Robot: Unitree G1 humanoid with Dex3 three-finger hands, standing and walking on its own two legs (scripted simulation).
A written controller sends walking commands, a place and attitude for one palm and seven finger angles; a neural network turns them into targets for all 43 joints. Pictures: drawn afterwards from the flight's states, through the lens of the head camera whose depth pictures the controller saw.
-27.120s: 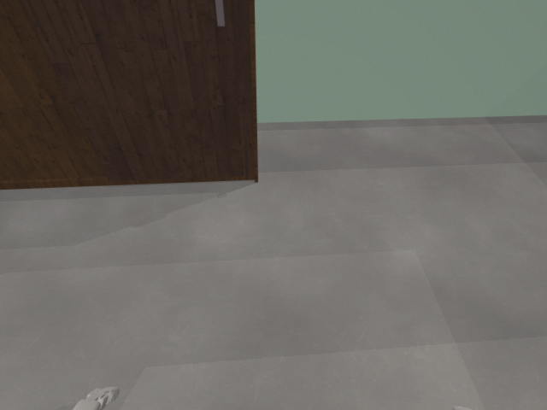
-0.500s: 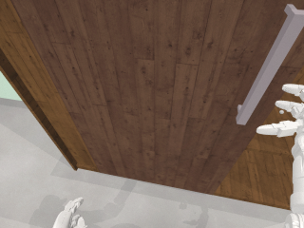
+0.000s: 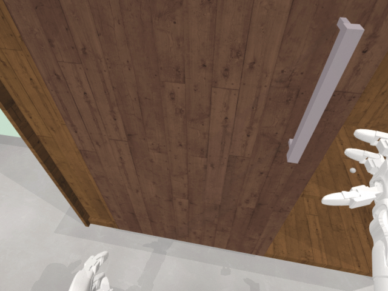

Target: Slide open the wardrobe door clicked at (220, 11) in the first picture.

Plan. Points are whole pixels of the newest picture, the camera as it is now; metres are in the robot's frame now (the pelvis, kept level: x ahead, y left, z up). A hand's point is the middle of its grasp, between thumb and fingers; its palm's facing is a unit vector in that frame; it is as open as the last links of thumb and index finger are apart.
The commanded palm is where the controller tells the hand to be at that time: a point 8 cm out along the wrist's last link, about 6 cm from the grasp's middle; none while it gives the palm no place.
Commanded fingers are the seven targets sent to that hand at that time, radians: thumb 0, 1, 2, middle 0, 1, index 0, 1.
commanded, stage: slip the hand off the handle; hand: right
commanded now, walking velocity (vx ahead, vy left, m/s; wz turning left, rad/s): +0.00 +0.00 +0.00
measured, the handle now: (313, 101) +0.44 -0.22 +0.20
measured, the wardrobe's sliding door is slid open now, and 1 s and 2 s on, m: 0.53 0.53 0.53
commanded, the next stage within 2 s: draw the hand back to the body in 0.28 s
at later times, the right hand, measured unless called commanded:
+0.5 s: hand (355, 192) +0.27 -0.25 +0.14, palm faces +0.24 +0.97 -0.01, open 14.7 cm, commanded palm +0.22 -0.30 +0.15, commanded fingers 0.00 0.55 -0.20 0.25 1.15 0.25 1.15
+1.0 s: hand (373, 217) +0.21 -0.25 +0.16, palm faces +0.35 +0.92 -0.19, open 14.3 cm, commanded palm +0.16 -0.28 +0.16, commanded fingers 0.00 0.15 -0.39 0.24 0.92 0.24 0.92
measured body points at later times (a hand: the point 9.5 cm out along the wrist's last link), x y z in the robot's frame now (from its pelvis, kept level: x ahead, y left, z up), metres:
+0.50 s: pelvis -0.01 +0.02 +0.00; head -0.04 +0.02 +0.45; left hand +0.18 +0.23 -0.07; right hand +0.25 -0.31 +0.15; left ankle -0.01 +0.11 -0.73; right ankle +0.03 -0.06 -0.73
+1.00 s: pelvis -0.01 +0.03 +0.00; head -0.04 +0.04 +0.45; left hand +0.20 +0.25 -0.05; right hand +0.19 -0.30 +0.17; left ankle -0.01 +0.11 -0.73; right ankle +0.03 -0.06 -0.73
